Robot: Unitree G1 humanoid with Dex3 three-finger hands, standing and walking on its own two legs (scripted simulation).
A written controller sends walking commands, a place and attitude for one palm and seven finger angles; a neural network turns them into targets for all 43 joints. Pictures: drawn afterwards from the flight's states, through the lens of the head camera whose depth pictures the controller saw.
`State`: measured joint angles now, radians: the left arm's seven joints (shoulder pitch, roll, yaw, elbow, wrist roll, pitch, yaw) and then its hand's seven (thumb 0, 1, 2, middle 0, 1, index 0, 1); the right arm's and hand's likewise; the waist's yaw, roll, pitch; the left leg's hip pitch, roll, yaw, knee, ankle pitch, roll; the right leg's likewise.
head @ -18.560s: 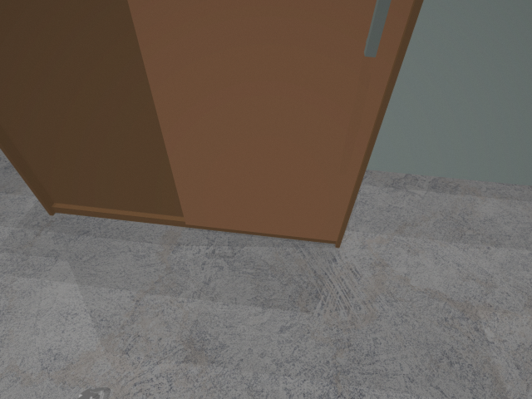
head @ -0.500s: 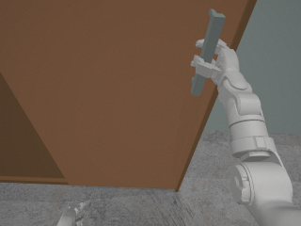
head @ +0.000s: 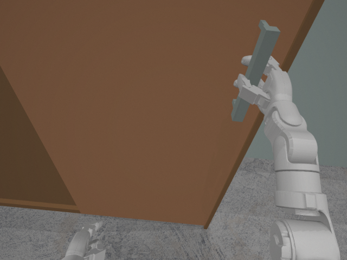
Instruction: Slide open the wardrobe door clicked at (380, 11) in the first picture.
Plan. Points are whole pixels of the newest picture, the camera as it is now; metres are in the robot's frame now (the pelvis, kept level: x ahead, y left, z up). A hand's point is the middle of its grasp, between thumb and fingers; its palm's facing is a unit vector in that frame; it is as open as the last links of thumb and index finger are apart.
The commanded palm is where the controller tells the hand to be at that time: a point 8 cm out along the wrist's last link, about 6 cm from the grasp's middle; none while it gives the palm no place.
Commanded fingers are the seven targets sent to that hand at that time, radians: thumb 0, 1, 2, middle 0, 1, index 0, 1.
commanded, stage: tug the door sideways, standing still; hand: right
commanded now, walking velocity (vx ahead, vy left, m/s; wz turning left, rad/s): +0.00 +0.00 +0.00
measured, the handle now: (249, 75) +0.47 -0.11 +0.24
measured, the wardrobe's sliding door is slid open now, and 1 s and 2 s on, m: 0.00 0.00 0.16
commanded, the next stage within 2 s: step sideways, sliding the door along in 0.82 s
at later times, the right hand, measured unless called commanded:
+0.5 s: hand (243, 88) +0.41 -0.09 +0.25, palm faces +0.04 +1.00 -0.07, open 6.3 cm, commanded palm +0.39 -0.09 +0.25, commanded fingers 0.00 -0.90 -0.90 0.45 1.40 0.45 1.40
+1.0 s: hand (242, 89) +0.41 -0.09 +0.24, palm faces +0.01 +1.00 -0.09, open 6.5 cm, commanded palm +0.39 -0.12 +0.25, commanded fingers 0.00 -0.90 -0.90 0.45 1.40 0.45 1.40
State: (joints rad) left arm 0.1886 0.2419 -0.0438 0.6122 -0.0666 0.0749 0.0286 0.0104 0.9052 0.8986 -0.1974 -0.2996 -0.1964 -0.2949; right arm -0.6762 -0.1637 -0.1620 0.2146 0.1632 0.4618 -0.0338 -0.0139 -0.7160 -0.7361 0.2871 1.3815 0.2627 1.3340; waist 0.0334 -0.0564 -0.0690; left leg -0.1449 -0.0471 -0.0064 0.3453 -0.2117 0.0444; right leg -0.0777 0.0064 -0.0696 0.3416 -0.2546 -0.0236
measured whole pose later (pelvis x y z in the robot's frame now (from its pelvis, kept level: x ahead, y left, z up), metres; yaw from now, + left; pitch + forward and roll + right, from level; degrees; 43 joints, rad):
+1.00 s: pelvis -0.04 -0.01 -0.01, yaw -4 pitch +2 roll +0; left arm 0.25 0.22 -0.03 0.78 -0.04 -0.09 0.02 0.01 0.91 0.90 -0.20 -0.30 -0.20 -0.29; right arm -1.04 -0.12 0.01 0.78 0.15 0.15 -0.11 -0.02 -0.68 -0.80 0.32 1.36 0.22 1.40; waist -0.01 -0.03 -0.04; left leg -0.29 0.01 0.06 0.51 -0.25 0.02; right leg -0.24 0.05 -0.01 0.48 -0.28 -0.04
